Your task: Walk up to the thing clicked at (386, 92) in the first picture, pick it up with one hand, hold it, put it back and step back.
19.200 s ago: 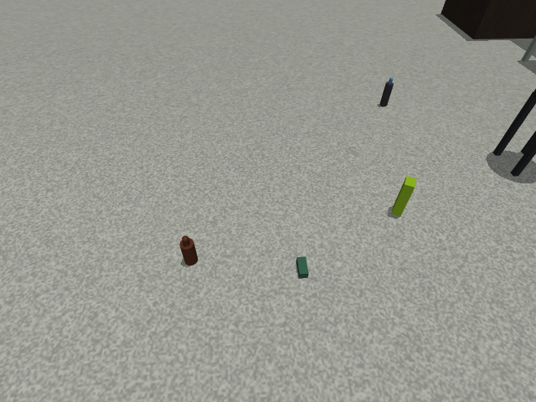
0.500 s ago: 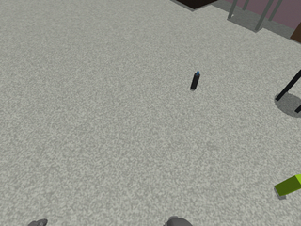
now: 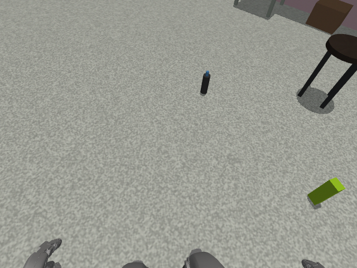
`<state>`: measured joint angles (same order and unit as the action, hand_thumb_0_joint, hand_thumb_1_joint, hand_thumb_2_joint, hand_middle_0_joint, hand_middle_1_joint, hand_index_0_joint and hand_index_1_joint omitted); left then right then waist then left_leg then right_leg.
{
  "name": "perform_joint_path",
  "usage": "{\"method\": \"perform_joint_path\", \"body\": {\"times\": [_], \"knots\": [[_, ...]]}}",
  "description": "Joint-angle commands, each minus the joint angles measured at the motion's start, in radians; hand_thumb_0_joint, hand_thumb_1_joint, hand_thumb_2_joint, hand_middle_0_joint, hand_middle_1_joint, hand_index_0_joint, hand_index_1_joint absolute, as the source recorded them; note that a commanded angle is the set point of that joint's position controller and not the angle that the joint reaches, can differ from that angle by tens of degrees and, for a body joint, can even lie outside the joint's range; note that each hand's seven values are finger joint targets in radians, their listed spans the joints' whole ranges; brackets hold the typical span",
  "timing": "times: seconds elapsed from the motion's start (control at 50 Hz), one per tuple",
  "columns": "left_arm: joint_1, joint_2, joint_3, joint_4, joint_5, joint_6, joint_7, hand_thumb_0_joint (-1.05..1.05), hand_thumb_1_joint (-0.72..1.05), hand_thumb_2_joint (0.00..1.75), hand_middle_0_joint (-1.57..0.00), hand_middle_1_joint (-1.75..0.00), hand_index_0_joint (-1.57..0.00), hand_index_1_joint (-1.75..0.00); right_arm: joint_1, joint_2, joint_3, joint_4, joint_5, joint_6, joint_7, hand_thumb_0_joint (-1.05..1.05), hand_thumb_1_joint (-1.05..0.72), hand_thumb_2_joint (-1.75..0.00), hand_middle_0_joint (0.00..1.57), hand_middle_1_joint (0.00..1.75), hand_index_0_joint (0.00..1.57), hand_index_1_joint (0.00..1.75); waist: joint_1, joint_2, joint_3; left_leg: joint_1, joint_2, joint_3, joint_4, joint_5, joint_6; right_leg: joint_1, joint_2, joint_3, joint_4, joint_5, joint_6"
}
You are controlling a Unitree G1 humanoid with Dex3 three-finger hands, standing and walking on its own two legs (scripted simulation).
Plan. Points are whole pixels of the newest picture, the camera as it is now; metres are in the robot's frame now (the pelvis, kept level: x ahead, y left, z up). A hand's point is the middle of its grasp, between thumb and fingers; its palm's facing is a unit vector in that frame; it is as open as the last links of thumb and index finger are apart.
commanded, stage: walk up
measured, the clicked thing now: (205, 81) +1.40 -0.23 -0.63
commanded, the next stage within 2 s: stand in 1.36 s
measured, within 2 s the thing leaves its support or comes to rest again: neither
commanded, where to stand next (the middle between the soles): +0.04 -0.01 m, yaw -16 degrees
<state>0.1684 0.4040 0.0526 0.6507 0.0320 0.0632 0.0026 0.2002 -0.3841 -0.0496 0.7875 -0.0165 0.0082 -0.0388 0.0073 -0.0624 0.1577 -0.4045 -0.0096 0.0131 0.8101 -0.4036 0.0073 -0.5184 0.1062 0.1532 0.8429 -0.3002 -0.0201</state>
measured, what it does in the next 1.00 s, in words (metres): steps on the spot, turning right: right foot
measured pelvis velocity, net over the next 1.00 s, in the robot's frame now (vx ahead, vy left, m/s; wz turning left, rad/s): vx -0.03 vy -0.01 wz -0.29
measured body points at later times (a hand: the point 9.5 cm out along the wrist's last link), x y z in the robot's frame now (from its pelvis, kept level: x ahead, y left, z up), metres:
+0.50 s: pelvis -0.03 -0.02 +0.01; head -0.02 -0.05 +0.46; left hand +0.09 +0.29 -0.08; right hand -0.01 -0.36 -0.11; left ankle +0.03 +0.12 -0.68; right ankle -0.06 -0.16 -0.70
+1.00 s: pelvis -0.03 -0.01 +0.03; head -0.02 -0.02 +0.48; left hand +0.16 +0.25 -0.09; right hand -0.04 -0.34 -0.10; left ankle +0.04 +0.12 -0.70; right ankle -0.06 -0.15 -0.70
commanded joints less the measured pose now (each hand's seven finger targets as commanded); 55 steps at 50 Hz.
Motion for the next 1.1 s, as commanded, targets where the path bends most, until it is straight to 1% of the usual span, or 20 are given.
{"method": "perform_joint_path", "body": {"times": [0.0,0.02,0.08,0.12,0.2,0.24,0.28,0.3,0.32,0.34,0.36,0.42,0.54,0.6,0.64,0.7,0.74,0.8,0.9,1.08], "knots": [[0.098,0.197,0.060,-0.051,0.005,-0.014,0.032,0.00,0.90,0.90,-0.20,-0.30,-0.20,-0.30,0.036,-0.371,-0.107,-0.090,-0.015,-0.029,-0.005,0.00,-0.90,-0.90,0.20,0.30,0.20,0.30,-0.017,0.284,-0.207,0.171,0.528,-0.573,-0.453,0.251,0.251,-0.133,0.033,0.048,0.375,-0.295,0.012],[0.095,0.231,0.068,-0.041,0.013,-0.017,0.031,0.00,0.90,0.90,-0.20,-0.30,-0.20,-0.30,-0.009,-0.387,-0.120,-0.107,-0.012,-0.034,-0.005,0.00,-0.90,-0.90,0.20,0.30,0.20,0.30,-0.008,0.319,-0.179,0.119,0.567,-0.612,-0.459,0.234,0.334,-0.124,-0.028,0.064,0.472,-0.275,0.021],[0.083,0.222,0.096,0.009,-0.013,-0.026,0.002,0.00,0.90,0.90,-0.20,-0.30,-0.20,-0.30,0.000,-0.248,-0.076,-0.106,-0.019,-0.044,-0.013,0.00,-0.90,-0.90,0.20,0.30,0.20,0.30,0.006,0.204,-0.137,0.133,0.285,-0.204,-0.357,0.398,0.177,-0.108,-0.018,0.028,0.490,-0.131,0.019],[0.097,0.202,0.086,0.016,-0.028,-0.031,-0.014,0.00,0.90,0.90,-0.20,-0.30,-0.20,-0.30,0.033,-0.268,-0.080,-0.093,-0.014,-0.049,-0.001,0.00,-0.90,-0.90,0.20,0.30,0.20,0.30,-0.019,0.250,-0.175,0.222,0.234,-0.150,-0.340,0.299,0.151,-0.094,-0.025,-0.016,0.382,-0.102,0.030],[0.089,0.185,0.066,0.037,-0.034,-0.069,-0.017,0.00,0.90,0.90,-0.20,-0.30,-0.20,-0.30,0.053,-0.304,-0.088,-0.127,-0.037,-0.038,0.029,0.00,-0.90,-0.90,0.20,0.30,0.20,0.30,-0.067,0.344,-0.219,0.299,0.254,-0.111,-0.336,0.032,0.203,-0.006,-0.084,-0.127,0.038,-0.211,0.064],[0.138,0.190,0.066,0.080,-0.026,-0.088,-0.007,0.00,0.90,0.90,-0.20,-0.30,-0.20,-0.30,0.038,-0.317,-0.089,-0.127,-0.042,-0.019,0.042,0.00,-0.90,-0.90,0.20,0.30,0.20,0.30,-0.055,0.333,-0.215,0.218,0.266,-0.096,-0.284,0.078,0.213,0.121,-0.075,-0.166,-0.126,-0.240,0.053],[0.236,0.182,0.070,0.150,-0.013,-0.107,0.012,0.00,0.90,0.90,-0.20,-0.30,-0.20,-0.30,0.015,-0.295,-0.080,-0.130,-0.028,0.002,0.051,0.00,-0.90,-0.90,0.20,0.30,0.20,0.30,0.002,0.263,-0.199,0.116,0.249,-0.039,-0.139,0.167,0.180,0.299,-0.034,-0.231,-0.366,-0.040,0.038],[0.272,0.205,0.081,0.176,-0.006,-0.117,0.023,0.00,0.90,0.90,-0.20,-0.30,-0.20,-0.30,0.037,-0.232,-0.061,-0.122,-0.019,0.006,0.051,0.00,-0.90,-0.90,0.20,0.30,0.20,0.30,0.023,0.144,-0.209,0.062,0.216,0.007,0.022,0.162,0.137,0.376,-0.054,-0.160,-0.449,0.016,0.032],[0.249,0.277,0.100,0.164,0.007,-0.126,0.031,0.00,0.90,0.90,-0.20,-0.30,-0.20,-0.30,0.026,-0.156,-0.036,-0.143,-0.006,0.005,0.050,0.00,-0.90,-0.90,0.20,0.30,0.20,0.30,0.020,-0.054,-0.147,-0.148,0.144,0.047,0.166,0.017,0.059,0.413,-0.177,0.122,-0.436,0.027,-0.029],[0.180,0.323,0.099,0.120,0.015,-0.132,0.038,0.00,0.90,0.90,-0.20,-0.30,-0.20,-0.30,-0.017,-0.131,-0.020,-0.160,0.000,0.007,0.047,0.00,-0.90,-0.90,0.20,0.30,0.20,0.30,0.011,-0.133,-0.099,-0.289,0.072,0.022,0.173,-0.160,0.000,0.345,-0.374,0.446,-0.491,-0.013,-0.144],[0.135,0.380,0.101,0.110,0.014,-0.122,0.039,0.00,0.90,0.90,-0.20,-0.30,-0.20,-0.30,-0.056,-0.227,-0.051,-0.142,-0.003,0.006,0.032,0.00,-0.90,-0.90,0.20,0.30,0.20,0.30,0.020,-0.118,-0.064,-0.166,0.125,-0.064,0.203,-0.200,0.003,0.164,-0.452,0.520,-0.462,0.009,-0.248],[0.081,0.250,0.065,0.118,-0.006,-0.130,0.035,0.00,0.90,0.90,-0.20,-0.30,-0.20,-0.30,-0.003,-0.222,-0.056,-0.063,0.013,-0.014,0.044,0.00,-0.90,-0.90,0.20,0.30,0.20,0.30,-0.029,-0.091,-0.067,-0.104,0.124,-0.045,0.098,-0.076,0.013,0.225,-0.290,0.228,-0.376,0.161,-0.157],[0.030,0.218,0.039,0.124,-0.025,-0.127,0.036,0.00,0.90,0.90,-0.20,-0.30,-0.20,-0.30,0.062,-0.213,-0.051,0.023,0.001,-0.032,0.041,0.00,-0.90,-0.90,0.20,0.30,0.20,0.30,-0.068,-0.096,-0.169,0.205,0.077,-0.008,-0.219,0.190,0.033,0.115,-0.206,0.092,-0.215,0.299,-0.087],[0.096,0.175,0.021,0.165,-0.044,-0.120,0.046,0.00,0.90,0.90,-0.20,-0.30,-0.20,-0.30,-0.022,-0.303,-0.060,0.029,0.001,-0.040,0.044,0.00,-0.90,-0.90,0.20,0.30,0.20,0.30,-0.012,0.188,-0.200,0.131,0.360,-0.367,-0.395,0.127,0.206,0.165,-0.060,-0.104,-0.025,-0.150,0.002],[0.146,0.189,0.021,0.221,-0.031,-0.130,0.043,0.00,0.90,0.90,-0.20,-0.30,-0.20,-0.30,-0.116,-0.263,-0.045,0.032,-0.004,-0.027,0.053,0.00,-0.90,-0.90,0.20,0.30,0.20,0.30,0.039,0.167,-0.161,0.006,0.278,-0.235,-0.343,0.059,0.145,0.303,-0.096,-0.062,-0.217,-0.130,-0.017],[0.056,0.254,0.040,0.222,-0.021,-0.142,0.034,0.00,0.90,0.90,-0.20,-0.30,-0.20,-0.30,-0.087,-0.199,-0.022,0.056,0.004,-0.020,0.055,0.00,-0.90,-0.90,0.20,0.30,0.20,0.30,-0.009,0.045,-0.133,0.013,0.092,-0.035,-0.167,0.041,0.020,0.243,-0.229,0.220,-0.353,0.001,-0.093],[-0.021,0.248,0.027,0.215,-0.026,-0.136,0.033,0.00,0.90,0.90,-0.20,-0.30,-0.20,-0.30,-0.051,-0.199,-0.024,0.103,0.004,-0.025,0.053,0.00,-0.90,-0.90,0.20,0.30,0.20,0.30,-0.051,0.067,-0.132,0.160,0.101,-0.048,-0.226,0.048,0.027,0.107,-0.241,0.205,-0.345,0.035,-0.092],[-0.011,0.188,0.009,0.248,-0.030,-0.133,0.032,0.00,0.90,0.90,-0.20,-0.30,-0.20,-0.30,-0.099,-0.223,-0.026,0.117,0.009,-0.036,0.057,0.00,-0.90,-0.90,0.20,0.30,0.20,0.30,-0.012,0.121,-0.164,0.140,0.195,-0.135,-0.342,0.110,0.083,0.213,-0.117,-0.005,-0.253,0.164,-0.028],[-0.060,0.215,0.008,0.283,-0.028,-0.136,0.034,0.00,0.90,0.90,-0.20,-0.30,-0.20,-0.30,-0.114,-0.202,-0.020,0.153,0.015,-0.025,0.053,0.00,-0.90,-0.90,0.20,0.30,0.20,0.30,-0.037,0.030,-0.182,0.202,0.131,-0.022,-0.261,0.192,0.041,0.205,-0.181,0.108,-0.320,0.252,-0.050],[-0.080,0.198,-0.004,0.331,-0.025,-0.127,0.032,0.00,0.90,0.90,-0.20,-0.30,-0.20,-0.30,-0.169,-0.218,-0.026,0.200,0.011,-0.010,0.058,0.00,-0.90,-0.90,0.20,0.30,0.20,0.30,-0.031,0.066,-0.183,0.223,0.165,-0.036,-0.336,0.051,0.060,0.195,-0.151,0.072,-0.333,0.178,-0.038]]}}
